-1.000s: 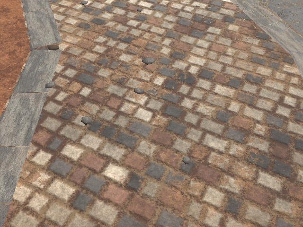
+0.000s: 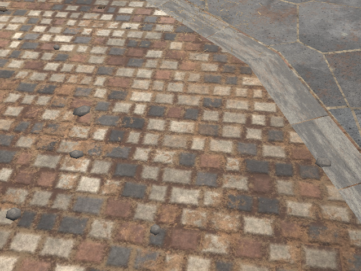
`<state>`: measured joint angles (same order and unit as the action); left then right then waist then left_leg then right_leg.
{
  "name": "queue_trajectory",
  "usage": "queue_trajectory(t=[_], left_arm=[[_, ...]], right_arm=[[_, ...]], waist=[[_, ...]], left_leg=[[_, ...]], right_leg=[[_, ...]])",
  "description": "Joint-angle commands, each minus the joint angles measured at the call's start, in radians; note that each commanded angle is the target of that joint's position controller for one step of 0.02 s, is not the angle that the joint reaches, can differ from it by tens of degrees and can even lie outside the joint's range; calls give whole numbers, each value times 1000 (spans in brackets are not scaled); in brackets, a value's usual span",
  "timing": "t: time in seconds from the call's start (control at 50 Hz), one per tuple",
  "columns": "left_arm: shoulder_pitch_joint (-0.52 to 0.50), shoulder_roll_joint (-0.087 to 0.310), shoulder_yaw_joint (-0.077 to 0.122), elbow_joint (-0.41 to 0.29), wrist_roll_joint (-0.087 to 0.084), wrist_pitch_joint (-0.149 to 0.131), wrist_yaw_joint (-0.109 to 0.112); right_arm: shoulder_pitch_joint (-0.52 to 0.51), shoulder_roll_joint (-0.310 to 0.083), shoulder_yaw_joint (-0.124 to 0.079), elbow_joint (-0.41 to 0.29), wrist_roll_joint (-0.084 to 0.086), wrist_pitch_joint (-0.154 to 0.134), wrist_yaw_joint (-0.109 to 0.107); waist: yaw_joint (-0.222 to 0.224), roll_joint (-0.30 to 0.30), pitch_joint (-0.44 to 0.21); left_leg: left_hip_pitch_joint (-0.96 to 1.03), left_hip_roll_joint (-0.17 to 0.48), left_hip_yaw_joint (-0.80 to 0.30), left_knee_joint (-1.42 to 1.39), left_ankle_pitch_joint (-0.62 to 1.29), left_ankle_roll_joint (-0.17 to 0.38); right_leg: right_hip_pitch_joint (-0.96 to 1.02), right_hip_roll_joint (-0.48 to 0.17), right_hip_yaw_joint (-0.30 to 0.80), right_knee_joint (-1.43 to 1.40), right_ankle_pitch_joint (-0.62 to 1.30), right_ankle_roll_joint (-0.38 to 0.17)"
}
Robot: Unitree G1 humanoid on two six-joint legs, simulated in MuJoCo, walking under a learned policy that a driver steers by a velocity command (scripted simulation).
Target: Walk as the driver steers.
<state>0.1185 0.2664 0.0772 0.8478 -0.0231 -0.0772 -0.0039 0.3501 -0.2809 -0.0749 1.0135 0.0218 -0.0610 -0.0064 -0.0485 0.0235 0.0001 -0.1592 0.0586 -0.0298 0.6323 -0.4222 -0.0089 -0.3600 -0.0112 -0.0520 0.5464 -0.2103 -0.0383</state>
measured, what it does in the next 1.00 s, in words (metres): walks ahead, turning left: left foot, then right foot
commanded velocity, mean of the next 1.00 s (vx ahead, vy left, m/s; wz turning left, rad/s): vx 0.48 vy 0.00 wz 0.35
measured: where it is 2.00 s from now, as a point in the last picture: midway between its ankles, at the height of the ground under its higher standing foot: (115, 152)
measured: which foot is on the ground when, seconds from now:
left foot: up 0.00-0.46, down 0.48-0.98, up 1.00-1.00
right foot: down 0.00-0.50, up 0.52-0.94, down 0.96-1.00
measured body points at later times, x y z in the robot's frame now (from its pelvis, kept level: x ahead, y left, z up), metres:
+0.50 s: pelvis +0.26 +0.03 -0.02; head +0.30 +0.03 +0.43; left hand +0.18 +0.29 -0.15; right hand +0.52 -0.16 -0.11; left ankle +0.37 +0.12 -0.73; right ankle +0.05 -0.11 -0.71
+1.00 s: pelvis +0.57 +0.07 -0.01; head +0.60 +0.08 +0.44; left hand +0.67 +0.38 -0.09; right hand +0.71 -0.18 -0.13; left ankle +0.37 +0.12 -0.71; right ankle +0.71 +0.02 -0.73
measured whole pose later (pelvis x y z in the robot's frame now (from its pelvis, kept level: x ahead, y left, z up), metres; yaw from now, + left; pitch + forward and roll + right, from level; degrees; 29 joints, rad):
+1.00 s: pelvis +0.57 +0.07 -0.01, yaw +24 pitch +3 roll +0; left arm 0.07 0.26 0.04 0.70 0.01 -0.13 -0.03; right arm 0.36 -0.29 -0.07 0.81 0.01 -0.04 0.00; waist -0.06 0.01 0.01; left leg -0.10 -0.08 -0.15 0.67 -0.48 0.06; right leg -0.49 0.01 -0.02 0.53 -0.10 -0.03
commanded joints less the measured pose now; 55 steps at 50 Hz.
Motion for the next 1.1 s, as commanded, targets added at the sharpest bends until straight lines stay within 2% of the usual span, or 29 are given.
queue_trajectory(t=[0.02, 0.04, 0.06, 0.1, 0.2, 0.28, 0.36, 0.42, 0.46, 0.48, 0.5, 0.52, 0.54, 0.56, 0.58, 0.6, 0.62, 0.68, 0.78, 0.86, 0.92, 0.94, 0.96, 0.98, 1.0, 1.02, 1.04, 1.06, 1.1], left_arm=[[296, 196, 43, 26, 17, -20, -8], [225, 141, 27, 5, 19, -26, -11], [166, 118, 18, -7, 22, -29, -13], [126, 89, 7, -7, 28, -31, -12], [187, 104, 14, 27, 44, -40, 7], [195, 113, 12, 32, 35, -42, 22], [270, 124, 15, 62, 22, -23, 27], [255, 166, 25, 49, 18, 4, 39], [242, 195, 32, 36, 22, 26, 49], [220, 200, 30, 23, 19, 27, 53], [255, 130, 7, -5, 49, 10, 47], [321, 27, -30, -51, 29, -33, 22], [175, 132, -6, -77, -11, -73, 6], [109, 145, -4, -104, -30, -88, 1], [100, 133, -4, -99, -12, -90, 10], [105, 142, 7, -93, 14, -81, 19], [128, 142, 12, -94, 23, -66, 19], [112, 109, 7, -127, 39, -36, 23], [-65, 55, -21, -177, 37, -43, 8], [-157, 91, -17, -216, 18, -55, -14], [-128, 125, -5, -226, 18, -62, -24], [-61, 140, 3, -211, 19, -65, -23], [64, 175, 21, -180, 25, -68, -18], [239, 232, 34, -161, 39, -67, -12], [328, 298, 56, -116, 36, -55, -21], [338, 197, 31, -116, 10, -49, -24], [269, 149, 15, -129, 10, -43, -19], [203, 140, 8, -141, 24, -34, -17], [147, 110, -5, -143, 38, -35, -19]], right_arm=[[-117, -115, -11, -138, 20, -52, 1], [-127, -128, -14, -134, 30, -56, 8], [-124, -112, -13, -122, 24, -52, 7], [-127, -87, -15, -115, 12, -32, 10], [-188, -42, -10, -145, 8, -5, 16], [-321, -20, 7, -204, -4, -9, 37], [-428, -5, 22, -272, 0, -11, 65], [-412, -44, 6, -308, 5, -11, 85], [-231, -117, -30, -283, 12, -4, 83], [-65, -176, -62, -249, 12, 1, 69], [44, -254, -80, -226, 7, 15, 41], [19, -286, -77, -257, 3, 7, 44], [36, -206, -57, -251, -7, 5, 41], [-15, -164, -48, -254, -5, -4, 38], [-94, -140, -39, -273, -2, -13, 41], [-153, -111, -31, -290, -7, -17, 39], [-180, -103, -25, -307, -18, -17, 35], [-161, -131, -32, -310, -11, -20, 19], [-70, -136, -31, -286, -3, -11, 1], [7, -141, -27, -257, -2, -6, 4], [21, -155, -30, -249, -8, 6, 0], [1, -157, -30, -254, -7, 9, -1], [-13, -136, -21, -263, -11, 10, 0], [-21, -98, -2, -290, -27, 9, -1], [144, -19, 19, -289, -2, -9, 4], [101, -99, 10, -277, 8, -18, 6], [-21, -151, -4, -305, 16, -21, 9], [-93, -138, 0, -325, 5, -23, 7], [-108, -115, -5, -334, -14, -22, 9]], waist=[[143, -236, -73], [116, -197, -13], [92, -148, 17], [61, -139, 48], [66, -80, 67], [96, -74, 100], [125, -56, 128], [78, -107, 64], [-26, -151, -57], [-119, -123, -138], [-101, 80, -245], [-16, 220, -392], [-87, 84, -345], [-68, 39, -201], [-9, -73, -108], [30, -76, -62], [62, -46, -44], [79, -15, -12], [-9, 28, -1], [-50, 55, 17], [-16, 83, 16], [29, 91, -9], [91, 72, -96], [162, -13, -253], [107, -333, -382], [142, -259, -342], [157, -158, -181], [133, -69, -99], [76, -80, -25]], left_leg=[[-677, -4, -50, 582, -95, 65], [-685, 36, -52, 589, 5, 92], [-656, 65, -43, 559, 88, 94], [-583, 101, -53, 482, 190, 85], [-628, 47, -91, 324, 385, 47], [-542, 24, 5, 91, 555, 41], [-571, 2, 57, -25, 509, 75], [-475, -68, 138, -36, 357, 122], [-235, -137, 169, -31, 273, 170], [41, -140, 117, -98, 325, 213], [358, 71, -209, -64, 353, 277], [624, 293, -816, -249, 133, 499], [596, 259, -757, -335, 100, 431], [460, 223, -593, -344, 153, 384], [277, 176, -482, -358, 260, 349], [145, 136, -400, -373, 352, 333], [53, 114, -363, -397, 405, 332], [-89, 82, -279, -432, 513, 334], [-135, -2, -136, -409, 475, 244], [4, 73, -217, -349, 399, 234], [124, 134, -278, -271, 507, 210], [134, 118, -265, -205, 645, 193], [105, 65, -221, -57, 757, 167], [-43, -2, -159, 222, 589, 129], [-428, -164, -76, 580, -6, 50], [-578, -126, -151, 681, -143, 51], [-639, -75, -131, 705, -59, 54], [-617, -28, -86, 666, 22, 54], [-538, 30, -73, 550, 104, 47]], right_leg=[[548, -388, 723, -355, -430, -232], [474, -341, 587, -361, -391, -192], [408, -298, 478, -380, -290, -165], [315, -246, 305, -414, -75, -125], [307, -223, 91, -439, 215, -124], [270, -203, -45, -481, 250, -99], [422, -244, -105, -422, 387, -90], [522, -267, -143, -254, 864, -69], [512, -260, -155, 21, 1113, -47], [361, -225, -169, 258, 1001, -14], [58, -141, -155, 591, 296, 22], [-312, 76, 42, 905, -384, 65], [-425, 18, 182, 935, -331, 36], [-462, -29, 163, 869, -242, 13], [-407, -75, 155, 768, -176, 15], [-336, -102, 150, 686, -143, 28], [-274, -118, 152, 659, -125, 39], [-241, -124, 116, 513, -70, 90], [-151, -63, 62, 107, 330, 101], [-183, -41, 78, -13, 325, 64], [-176, -25, 75, -51, 175, 13], [-89, -4, 53, -83, 157, -12], [97, -13, 56, -84, 198, -50], [376, -172, 226, -46, 232, -122], [728, -381, 686, -130, 15, -292], [736, -386, 820, -228, -217, -271], [612, -348, 673, -245, -232, -221], [472, -306, 557, -262, -135, -196], [295, -240, 425, -309, 59, -188]])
